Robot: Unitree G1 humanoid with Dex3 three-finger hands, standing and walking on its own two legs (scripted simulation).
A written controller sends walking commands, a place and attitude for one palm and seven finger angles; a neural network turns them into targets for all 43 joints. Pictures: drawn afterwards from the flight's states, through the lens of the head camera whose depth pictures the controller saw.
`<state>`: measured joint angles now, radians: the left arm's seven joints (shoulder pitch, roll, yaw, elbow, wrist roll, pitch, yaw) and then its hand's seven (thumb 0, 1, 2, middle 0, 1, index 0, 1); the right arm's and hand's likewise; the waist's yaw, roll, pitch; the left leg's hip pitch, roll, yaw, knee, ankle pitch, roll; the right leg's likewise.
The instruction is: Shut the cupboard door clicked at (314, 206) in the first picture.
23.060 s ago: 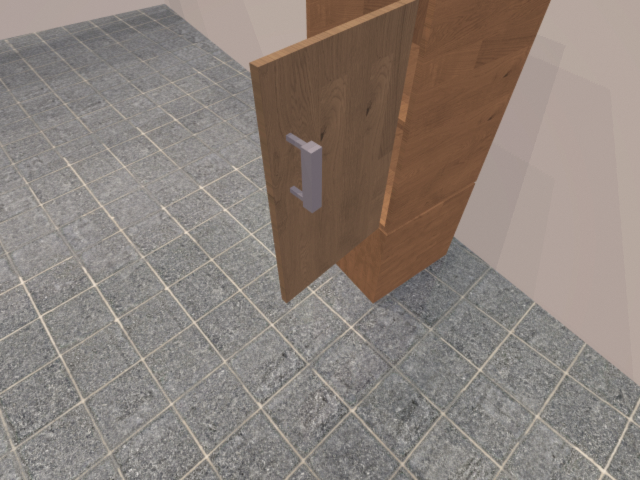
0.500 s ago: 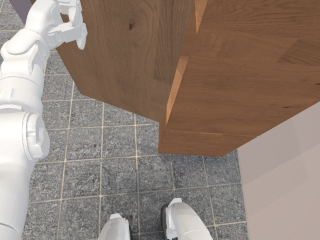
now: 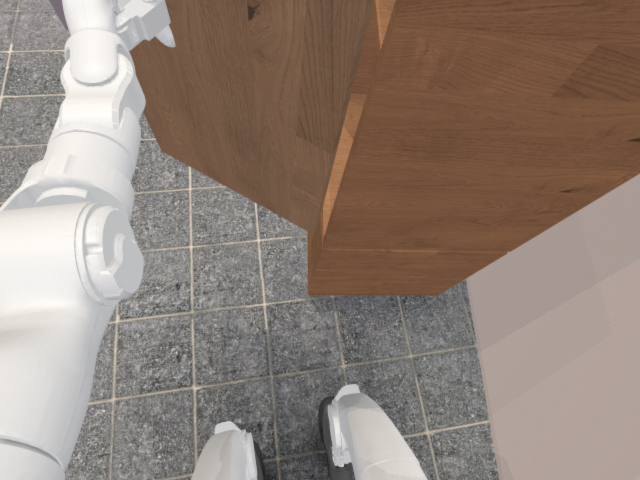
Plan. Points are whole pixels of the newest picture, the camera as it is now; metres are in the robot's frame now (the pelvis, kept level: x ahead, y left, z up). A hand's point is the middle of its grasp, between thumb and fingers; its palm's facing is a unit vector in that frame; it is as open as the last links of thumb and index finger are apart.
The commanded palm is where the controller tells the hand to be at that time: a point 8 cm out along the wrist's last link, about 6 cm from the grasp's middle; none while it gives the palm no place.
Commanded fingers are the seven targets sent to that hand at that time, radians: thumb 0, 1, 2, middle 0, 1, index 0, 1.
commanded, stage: pull the fist back off the door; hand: left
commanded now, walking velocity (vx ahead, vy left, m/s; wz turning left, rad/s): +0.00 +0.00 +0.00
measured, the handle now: out of the picture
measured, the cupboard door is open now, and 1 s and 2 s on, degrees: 60 60 60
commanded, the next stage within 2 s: draw the hand back to the body in 0.66 s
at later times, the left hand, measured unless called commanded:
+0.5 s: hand (150, 75) +0.52 +0.08 +0.13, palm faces -0.01 -1.00 +0.00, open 3.1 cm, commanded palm +0.49 +0.12 +0.14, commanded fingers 0.00 0.90 0.90 -1.30 -1.50 -1.30 -1.50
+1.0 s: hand (131, 106) +0.47 +0.09 +0.15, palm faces +0.00 -1.00 -0.02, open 3.1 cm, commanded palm +0.42 +0.15 +0.16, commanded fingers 0.00 0.90 0.90 -1.30 -1.50 -1.30 -1.50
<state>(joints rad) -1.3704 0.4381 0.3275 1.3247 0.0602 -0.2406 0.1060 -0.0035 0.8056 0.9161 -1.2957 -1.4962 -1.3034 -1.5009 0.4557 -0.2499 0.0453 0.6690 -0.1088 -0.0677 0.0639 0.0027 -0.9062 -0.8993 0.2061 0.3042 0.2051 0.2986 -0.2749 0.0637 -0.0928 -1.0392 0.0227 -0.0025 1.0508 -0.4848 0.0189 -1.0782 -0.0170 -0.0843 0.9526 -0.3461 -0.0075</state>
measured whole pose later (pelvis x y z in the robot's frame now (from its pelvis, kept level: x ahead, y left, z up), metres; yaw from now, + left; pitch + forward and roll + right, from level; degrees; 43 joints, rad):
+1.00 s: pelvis +0.02 -0.01 +0.05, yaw -2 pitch +12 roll +0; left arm -0.65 0.20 0.22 0.85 -0.11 -0.31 -0.02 0.01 0.90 0.90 -1.30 -1.50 -1.30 -1.50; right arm 0.38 -0.24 0.00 0.65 0.01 -0.01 0.01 0.01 -0.91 -0.90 0.21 0.30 0.20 0.30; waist -0.08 0.05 -0.09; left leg -0.54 0.02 0.06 0.75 -0.42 0.01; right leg -0.64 0.00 -0.02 0.74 -0.31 -0.02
